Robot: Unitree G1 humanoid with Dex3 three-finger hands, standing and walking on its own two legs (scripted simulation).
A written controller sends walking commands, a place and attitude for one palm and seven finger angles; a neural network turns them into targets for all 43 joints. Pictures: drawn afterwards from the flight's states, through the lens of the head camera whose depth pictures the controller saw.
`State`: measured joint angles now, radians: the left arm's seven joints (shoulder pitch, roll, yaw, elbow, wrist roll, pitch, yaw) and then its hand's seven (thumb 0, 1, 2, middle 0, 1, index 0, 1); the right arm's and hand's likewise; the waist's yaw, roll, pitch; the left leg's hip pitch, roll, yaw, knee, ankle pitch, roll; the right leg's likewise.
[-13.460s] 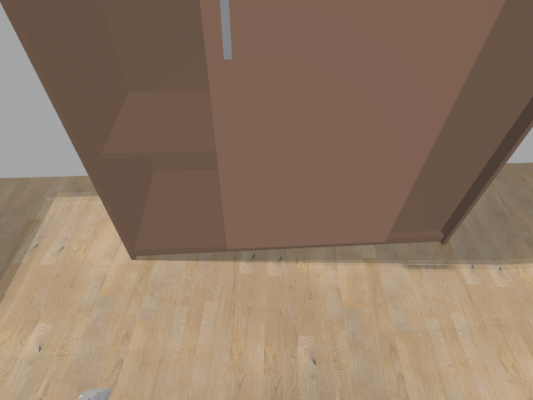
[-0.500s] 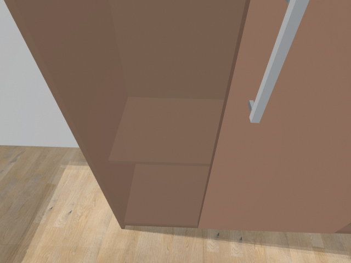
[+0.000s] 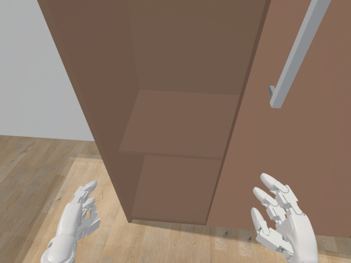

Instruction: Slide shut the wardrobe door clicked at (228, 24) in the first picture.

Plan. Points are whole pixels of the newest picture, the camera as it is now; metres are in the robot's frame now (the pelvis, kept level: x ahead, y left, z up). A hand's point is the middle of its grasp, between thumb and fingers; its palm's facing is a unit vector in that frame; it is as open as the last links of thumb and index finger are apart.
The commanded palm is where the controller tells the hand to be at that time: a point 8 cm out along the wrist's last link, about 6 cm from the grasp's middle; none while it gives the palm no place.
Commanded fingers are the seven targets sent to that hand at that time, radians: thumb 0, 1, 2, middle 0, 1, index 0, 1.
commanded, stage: raise the hand with hooked fingers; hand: right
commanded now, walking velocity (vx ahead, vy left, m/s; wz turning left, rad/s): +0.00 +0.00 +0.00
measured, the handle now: (295, 45) +0.44 -0.18 +0.31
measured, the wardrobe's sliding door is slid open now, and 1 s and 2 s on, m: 0.41 0.41 0.41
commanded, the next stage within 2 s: move the hooked fingers beside the handle in 1.70 s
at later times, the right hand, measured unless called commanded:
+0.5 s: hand (328, 198) +0.22 -0.22 +0.16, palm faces +0.07 +0.99 -0.11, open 11.5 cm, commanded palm +0.18 -0.27 +0.17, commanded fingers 0.00 0.17 -0.44 0.28 0.99 0.28 0.99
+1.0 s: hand out of the picture +0.23 -0.28 +0.27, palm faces +0.12 +0.98 -0.17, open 13.9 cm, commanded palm +0.20 -0.32 +0.28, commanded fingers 0.00 0.50 -0.30 0.30 1.20 0.30 1.20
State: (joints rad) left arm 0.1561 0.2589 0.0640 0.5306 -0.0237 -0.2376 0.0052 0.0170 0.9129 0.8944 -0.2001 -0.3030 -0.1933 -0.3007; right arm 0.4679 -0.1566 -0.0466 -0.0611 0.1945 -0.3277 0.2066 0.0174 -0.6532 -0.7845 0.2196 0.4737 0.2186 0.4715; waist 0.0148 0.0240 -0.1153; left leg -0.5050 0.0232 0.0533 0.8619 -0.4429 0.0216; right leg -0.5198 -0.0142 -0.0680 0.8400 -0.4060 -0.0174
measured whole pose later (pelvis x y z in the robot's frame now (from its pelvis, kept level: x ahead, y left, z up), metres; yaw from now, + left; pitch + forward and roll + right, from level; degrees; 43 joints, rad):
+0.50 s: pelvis +0.01 +0.01 +0.03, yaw -2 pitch +1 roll +1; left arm 0.29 0.26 -0.04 0.67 -0.05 -0.34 0.06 0.01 0.90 0.89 -0.21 -0.30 -0.20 -0.30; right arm 0.32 -0.34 -0.33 -0.13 0.37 -0.11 0.33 0.00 -0.05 -0.54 0.26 0.85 0.26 0.84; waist -0.01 -0.06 -0.07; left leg -0.28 0.00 0.11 0.61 -0.34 0.03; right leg -0.34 -0.03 -0.02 0.65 -0.32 0.00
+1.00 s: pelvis +0.00 +0.00 +0.04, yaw -4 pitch -5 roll +0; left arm 0.16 0.25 -0.11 0.65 -0.08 -0.29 0.08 0.01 0.90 0.89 -0.20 -0.30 -0.20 -0.30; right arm -0.10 -0.49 -0.45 -0.07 0.35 0.25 0.41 -0.01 0.47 -0.32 0.30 1.18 0.30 1.17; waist -0.08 -0.08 -0.03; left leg -0.11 0.02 0.12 0.45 -0.26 0.02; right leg -0.17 0.01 0.00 0.47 -0.22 -0.02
